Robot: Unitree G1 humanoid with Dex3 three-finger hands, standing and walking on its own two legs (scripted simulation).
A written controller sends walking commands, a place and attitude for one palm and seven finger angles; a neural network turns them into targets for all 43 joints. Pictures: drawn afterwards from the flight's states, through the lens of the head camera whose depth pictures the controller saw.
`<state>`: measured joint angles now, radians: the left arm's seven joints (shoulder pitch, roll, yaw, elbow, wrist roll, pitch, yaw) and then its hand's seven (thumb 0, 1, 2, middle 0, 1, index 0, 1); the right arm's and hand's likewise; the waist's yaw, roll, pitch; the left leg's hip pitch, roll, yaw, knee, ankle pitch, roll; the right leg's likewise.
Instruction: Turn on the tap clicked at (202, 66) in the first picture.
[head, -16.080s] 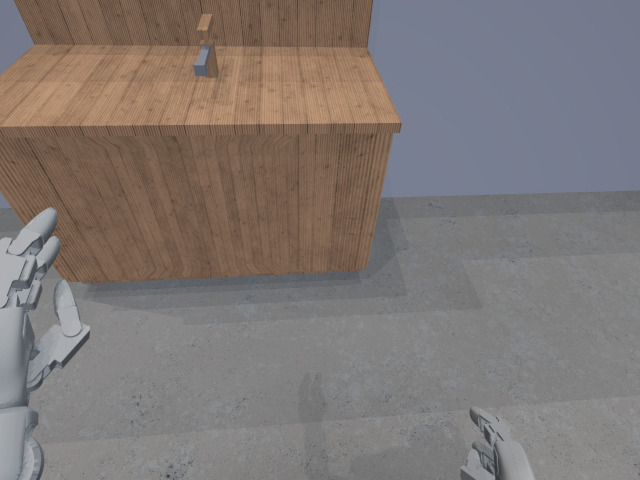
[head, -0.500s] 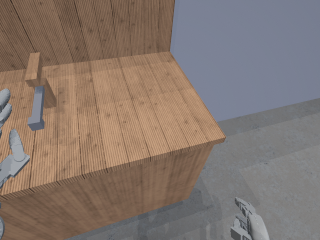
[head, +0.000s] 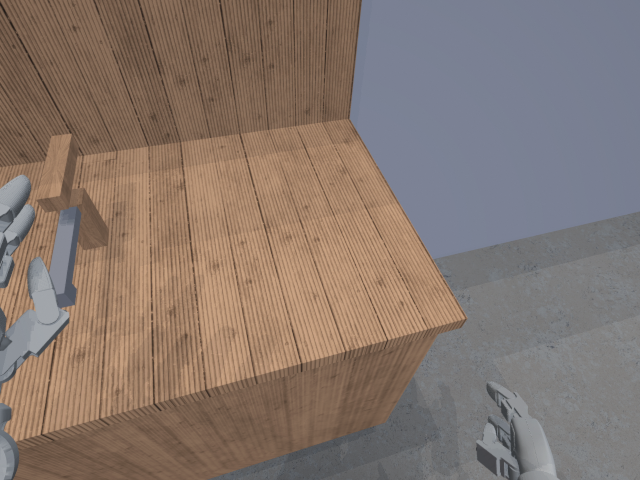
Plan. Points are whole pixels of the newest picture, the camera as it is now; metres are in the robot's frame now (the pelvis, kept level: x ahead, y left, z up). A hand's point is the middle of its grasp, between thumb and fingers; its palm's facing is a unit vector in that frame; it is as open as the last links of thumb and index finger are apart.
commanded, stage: come to a stop and stand still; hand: left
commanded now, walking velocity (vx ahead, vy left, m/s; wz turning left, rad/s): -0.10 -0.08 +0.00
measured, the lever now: (58, 293) +0.30 +0.35 +0.06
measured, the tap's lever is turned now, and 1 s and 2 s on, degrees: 0 0 0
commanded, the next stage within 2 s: look again from close up in 1.34 s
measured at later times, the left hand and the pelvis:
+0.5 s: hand (49, 276) +0.24 +0.26 +0.19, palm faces +0.40 -0.77 -0.49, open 7.4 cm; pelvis +0.01 +0.00 +0.01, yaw +0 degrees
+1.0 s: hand (28, 270) +0.25 +0.29 +0.19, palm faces +0.42 -0.84 -0.35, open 7.4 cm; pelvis +0.02 +0.03 +0.01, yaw -1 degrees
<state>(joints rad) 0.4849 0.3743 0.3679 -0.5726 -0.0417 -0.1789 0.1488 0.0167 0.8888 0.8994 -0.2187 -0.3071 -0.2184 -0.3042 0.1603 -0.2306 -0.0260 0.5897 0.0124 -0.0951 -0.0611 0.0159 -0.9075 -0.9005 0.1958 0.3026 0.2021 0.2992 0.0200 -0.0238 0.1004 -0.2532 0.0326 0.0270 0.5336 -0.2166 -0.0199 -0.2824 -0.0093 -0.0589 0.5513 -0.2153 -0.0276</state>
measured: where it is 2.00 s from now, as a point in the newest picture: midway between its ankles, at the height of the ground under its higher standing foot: outside the picture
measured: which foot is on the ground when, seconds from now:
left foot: down 0.00-1.00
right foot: down 0.00-1.00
